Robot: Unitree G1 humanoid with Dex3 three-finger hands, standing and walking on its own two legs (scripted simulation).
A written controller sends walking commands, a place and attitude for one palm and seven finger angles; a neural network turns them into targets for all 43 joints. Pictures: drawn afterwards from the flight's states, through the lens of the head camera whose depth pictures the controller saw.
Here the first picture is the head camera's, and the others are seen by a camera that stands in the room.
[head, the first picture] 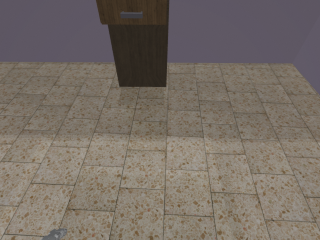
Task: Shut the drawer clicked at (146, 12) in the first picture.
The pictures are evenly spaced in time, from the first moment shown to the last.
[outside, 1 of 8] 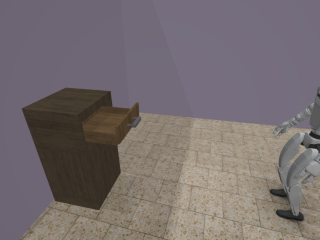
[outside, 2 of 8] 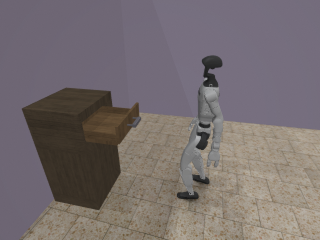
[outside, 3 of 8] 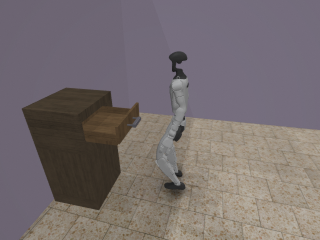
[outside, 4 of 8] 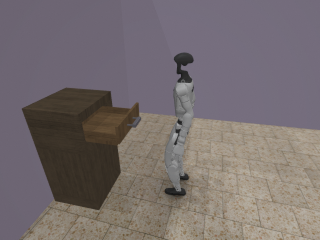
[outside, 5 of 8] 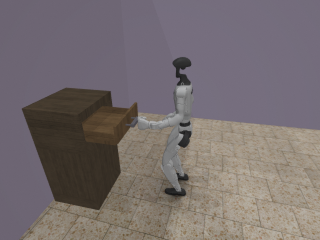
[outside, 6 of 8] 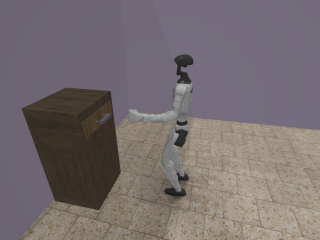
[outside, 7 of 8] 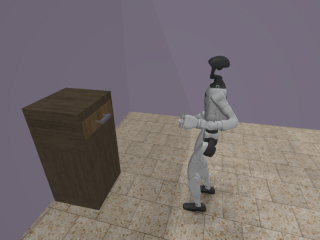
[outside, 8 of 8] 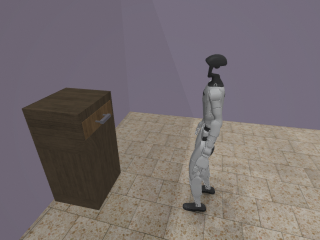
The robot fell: no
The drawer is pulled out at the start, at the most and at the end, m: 0.26 0.26 0.00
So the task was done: yes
